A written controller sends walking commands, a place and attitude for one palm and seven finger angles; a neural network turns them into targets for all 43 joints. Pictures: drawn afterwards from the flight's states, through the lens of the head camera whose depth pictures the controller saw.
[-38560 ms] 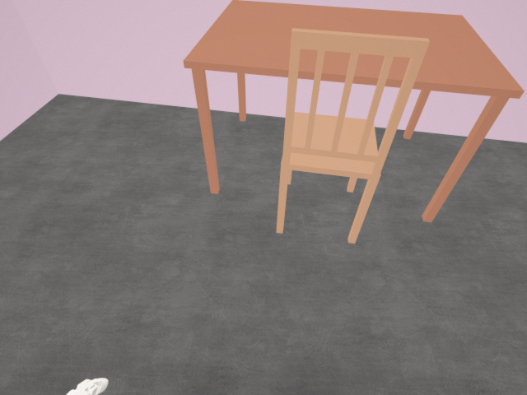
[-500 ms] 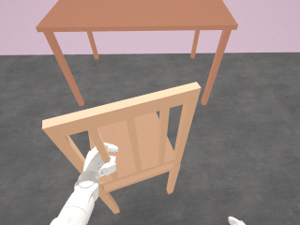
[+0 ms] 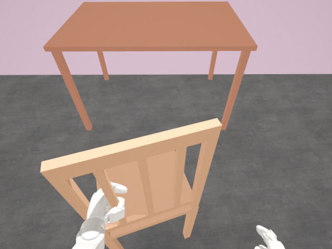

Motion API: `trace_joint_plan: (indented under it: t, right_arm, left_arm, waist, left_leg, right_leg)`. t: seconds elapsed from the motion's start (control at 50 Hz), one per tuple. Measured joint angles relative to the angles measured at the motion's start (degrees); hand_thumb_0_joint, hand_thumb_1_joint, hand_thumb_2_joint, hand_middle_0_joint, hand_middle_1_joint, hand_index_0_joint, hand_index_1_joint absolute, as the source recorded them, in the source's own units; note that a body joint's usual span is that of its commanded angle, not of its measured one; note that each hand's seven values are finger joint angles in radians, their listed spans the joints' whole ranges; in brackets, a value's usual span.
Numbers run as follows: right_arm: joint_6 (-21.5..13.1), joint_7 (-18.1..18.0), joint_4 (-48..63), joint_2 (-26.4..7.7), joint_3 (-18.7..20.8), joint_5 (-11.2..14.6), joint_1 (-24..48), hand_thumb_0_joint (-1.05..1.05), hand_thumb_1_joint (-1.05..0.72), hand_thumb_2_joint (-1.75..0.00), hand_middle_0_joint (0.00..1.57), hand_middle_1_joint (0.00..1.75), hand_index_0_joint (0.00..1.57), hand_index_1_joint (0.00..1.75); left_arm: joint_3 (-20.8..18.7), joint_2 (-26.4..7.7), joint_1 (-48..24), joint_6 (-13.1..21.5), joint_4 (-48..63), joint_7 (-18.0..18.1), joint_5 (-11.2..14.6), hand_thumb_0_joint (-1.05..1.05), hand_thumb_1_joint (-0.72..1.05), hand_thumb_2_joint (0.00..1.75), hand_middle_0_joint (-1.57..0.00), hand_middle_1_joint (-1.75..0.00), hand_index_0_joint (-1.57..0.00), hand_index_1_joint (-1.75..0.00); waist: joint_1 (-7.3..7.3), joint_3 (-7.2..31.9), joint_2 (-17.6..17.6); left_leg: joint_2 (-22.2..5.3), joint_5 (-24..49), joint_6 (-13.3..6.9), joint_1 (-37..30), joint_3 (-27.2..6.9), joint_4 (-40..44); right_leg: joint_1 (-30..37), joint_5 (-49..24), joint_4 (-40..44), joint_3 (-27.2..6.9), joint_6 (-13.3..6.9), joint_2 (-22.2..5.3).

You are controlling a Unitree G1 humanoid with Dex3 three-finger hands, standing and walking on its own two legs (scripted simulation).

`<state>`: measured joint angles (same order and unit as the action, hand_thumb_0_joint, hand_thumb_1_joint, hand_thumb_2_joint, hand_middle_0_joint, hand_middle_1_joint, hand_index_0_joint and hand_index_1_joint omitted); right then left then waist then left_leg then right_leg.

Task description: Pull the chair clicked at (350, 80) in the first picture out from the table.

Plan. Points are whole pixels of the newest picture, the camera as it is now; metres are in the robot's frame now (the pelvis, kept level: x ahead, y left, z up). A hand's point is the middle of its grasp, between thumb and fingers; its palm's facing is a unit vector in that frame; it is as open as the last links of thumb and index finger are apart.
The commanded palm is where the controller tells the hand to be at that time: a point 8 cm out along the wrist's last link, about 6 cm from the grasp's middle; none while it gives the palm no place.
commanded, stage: stop walking, hand still on the chair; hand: left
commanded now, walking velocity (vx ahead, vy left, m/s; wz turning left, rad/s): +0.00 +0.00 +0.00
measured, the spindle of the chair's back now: (146, 189) +0.30 +0.07 -0.07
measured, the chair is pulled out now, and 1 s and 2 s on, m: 0.66 0.66 0.66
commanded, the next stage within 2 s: open the thumb and straighten the fingers in 0.08 s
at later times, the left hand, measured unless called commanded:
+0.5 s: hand (120, 209) +0.24 +0.14 -0.07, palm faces +0.06 -0.99 -0.12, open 10.1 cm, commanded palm +0.21 +0.19 -0.06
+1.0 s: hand (118, 211) +0.24 +0.14 -0.07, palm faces +0.06 -0.99 -0.13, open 17.3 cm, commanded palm +0.21 +0.20 -0.06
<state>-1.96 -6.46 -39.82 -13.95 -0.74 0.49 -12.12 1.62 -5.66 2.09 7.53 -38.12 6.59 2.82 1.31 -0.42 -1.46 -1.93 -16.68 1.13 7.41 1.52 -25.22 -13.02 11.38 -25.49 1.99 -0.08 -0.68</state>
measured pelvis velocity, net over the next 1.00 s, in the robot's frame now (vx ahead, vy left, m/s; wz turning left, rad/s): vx -0.01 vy -0.01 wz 0.04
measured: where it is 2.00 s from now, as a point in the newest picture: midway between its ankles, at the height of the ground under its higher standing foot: outside the picture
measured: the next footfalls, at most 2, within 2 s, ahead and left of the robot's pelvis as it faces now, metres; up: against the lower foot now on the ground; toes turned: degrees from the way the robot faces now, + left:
none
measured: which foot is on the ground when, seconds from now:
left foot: down 0.00-1.00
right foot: down 0.00-1.00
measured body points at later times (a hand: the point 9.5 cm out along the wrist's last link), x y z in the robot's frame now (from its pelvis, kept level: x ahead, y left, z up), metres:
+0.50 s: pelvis -0.01 +0.00 -0.02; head +0.02 +0.00 +0.43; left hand +0.23 +0.19 -0.06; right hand +0.14 -0.23 -0.12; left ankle -0.03 +0.13 -0.74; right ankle +0.03 -0.12 -0.74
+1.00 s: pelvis -0.01 -0.01 -0.04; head +0.02 -0.02 +0.41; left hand +0.23 +0.19 -0.06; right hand +0.15 -0.25 -0.13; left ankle -0.03 +0.13 -0.74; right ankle +0.02 -0.12 -0.74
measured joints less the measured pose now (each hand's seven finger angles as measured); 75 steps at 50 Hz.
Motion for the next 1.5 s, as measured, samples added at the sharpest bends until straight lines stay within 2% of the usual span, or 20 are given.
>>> trace_joint_plan:
  t: [0.2,0.24,0.3,0.38,0.5,0.6,0.7,0.86,0.98,1.1,1.2,1.5]
  right_arm:
    - [1.3,0.1,0.5,1.6,-1.0,0.0,-0.1,0.01,-0.90,-0.90,0.20,0.30,0.20,0.30]
    - [1.0,1.4,0.8,2.0,-1.0,1.1,-0.6,0.01,-0.90,-0.90,0.20,0.30,0.20,0.30]
    - [0.1,3.3,1.4,2.0,-0.8,1.6,-1.2,0.01,-0.90,-0.90,0.20,0.30,0.20,0.30]
    - [-1.8,4.5,2.7,1.6,-0.5,1.5,-1.2,0.01,-0.90,-0.90,0.20,0.30,0.20,0.30]
    - [-3.6,4.7,4.3,0.7,-0.2,1.4,-1.0,0.01,-0.90,-0.90,0.20,0.30,0.20,0.30]
    - [-4.3,4.3,5.1,0.0,-0.2,1.3,-1.0,0.01,-0.90,-0.90,0.20,0.30,0.20,0.30]
    - [-4.6,3.8,6.0,-0.2,-0.5,1.4,-1.2,0.01,-0.90,-0.90,0.20,0.30,0.20,0.30]
    - [-5.2,3.4,7.8,-0.2,-1.0,1.4,-2.2,0.01,-0.90,-0.90,0.20,0.30,0.20,0.30]
    - [-5.9,3.0,8.3,-0.5,-0.9,1.4,-3.1,0.01,-0.90,-0.90,0.20,0.30,0.20,0.30]
    - [-6.4,3.0,8.9,-1.0,-0.5,1.3,-3.6,0.01,-0.90,-0.90,0.20,0.30,0.20,0.30]
    - [-6.3,3.0,9.7,-0.5,-0.3,1.3,-4.1,0.01,-0.90,-0.90,0.20,0.30,0.20,0.30]
    - [-6.9,2.5,12.6,1.5,-0.6,1.0,-3.4,0.01,-0.90,-0.90,0.20,0.30,0.20,0.30]
  left_arm:
    - [0.4,0.1,0.5,-0.8,1.2,0.3,-0.1,0.06,0.71,0.79,-0.20,-1.13,-0.50,-1.45]
    - [0.2,0.0,1.1,-1.2,2.4,0.0,0.2,0.06,0.70,0.78,-0.19,-1.15,-0.50,-1.45]
    - [-0.1,-0.4,1.2,-1.9,5.0,-1.3,0.6,0.05,0.65,0.77,-0.18,-1.19,-0.50,-1.45]
    - [0.1,-0.8,2.1,-2.7,9.0,-2.1,0.4,0.03,0.46,0.68,-0.17,-1.21,-0.50,-1.45]
    - [0.0,-0.5,3.2,-4.3,13.1,-2.4,0.4,0.02,-0.04,0.44,-0.18,-1.19,-0.48,-1.38]
    - [0.1,-0.5,2.9,-6.1,14.9,-3.2,0.9,0.01,-0.33,0.30,-0.23,-1.07,-0.41,-1.17]
    - [-0.2,-0.8,2.7,-7.9,16.3,-4.1,1.4,0.00,-0.46,0.24,-0.22,-0.83,-0.30,-0.88]
    - [-0.8,-1.7,4.4,-11.3,19.6,-4.4,1.6,-0.01,-0.53,0.21,-0.10,-0.34,-0.12,-0.35]
    - [-1.1,-2.4,6.9,-11.9,22.8,-4.7,2.0,-0.01,-0.54,0.20,-0.04,-0.11,-0.04,-0.12]
    - [-0.8,-2.6,9.1,-12.3,25.4,-4.8,1.8,-0.01,-0.54,0.20,-0.01,-0.03,-0.02,-0.03]
    - [-0.3,-2.2,14.0,-12.9,29.6,-4.9,2.0,-0.01,-0.54,0.20,-0.01,-0.01,-0.01,-0.01]
    - [4.8,-1.3,29.4,-14.2,43.3,-2.3,-0.8,-0.01,-0.54,0.20,-0.04,-0.01,-0.01,0.00]
  waist:
    - [0.08,0.2,0.3]
    - [0.72,1.4,0.5]
    - [0.70,2.2,1.1]
    - [0.67,2.7,0.8]
    - [0.58,4.0,-0.2]
    - [0.12,4.8,-1.2]
    - [-0.15,5.4,-1.6]
    - [0.38,6.0,-1.7]
    - [0.85,6.4,-1.3]
    - [1.21,6.7,-1.3]
    - [1.21,7.3,-1.1]
    - [0.27,8.9,-1.6]
  left_leg:
    - [0.1,0.3,-0.2,-0.1,0.2,0.6]
    - [0.3,0.0,-0.3,2.1,-0.3,-0.7]
    - [0.5,-1.0,-0.3,5.9,-0.9,-3.9]
    - [0.5,-2.6,-0.4,10.4,-1.0,-8.1]
    - [0.7,-4.7,-0.6,15.7,-1.0,-13.3]
    - [1.0,-6.2,-0.6,18.7,-1.3,-16.7]
    - [1.1,-7.2,-0.4,20.6,-1.8,-18.9]
    - [0.8,-8.1,0.0,21.9,-2.1,-20.6]
    - [0.5,-8.8,0.3,22.4,-2.5,-21.4]
    - [0.4,-9.5,0.3,23.2,-2.6,-22.4]
    - [0.4,-10.0,0.1,23.6,-2.4,-22.8]
    - [1.0,-12.4,-0.5,26.1,-3.4,-26.9]
  right_leg:
    - [0.2,-0.6,1.1,-0.2,0.2,-0.1]
    - [-1.7,-0.2,-0.1,0.3,0.3,-0.4]
    - [-5.1,0.9,-3.0,0.8,0.2,-0.7]
    - [-9.4,2.2,-6.7,0.8,0.2,-0.8]
    - [-14.8,4.2,-11.9,0.6,0.3,-1.2]
    - [-17.8,5.9,-15.5,0.8,0.3,-1.6]
    - [-19.7,7.2,-18.0,1.1,0.2,-1.7]
    - [-21.0,8.4,-20.0,1.5,-0.2,-1.6]
    - [-21.3,9.0,-20.6,1.8,-0.4,-1.3]
    - [-22.0,9.5,-21.3,1.9,-0.4,-1.2]
    - [-22.5,10.0,-21.7,1.7,-0.3,-1.2]
    - [-24.1,12.1,-24.7,2.5,0.3,-1.9]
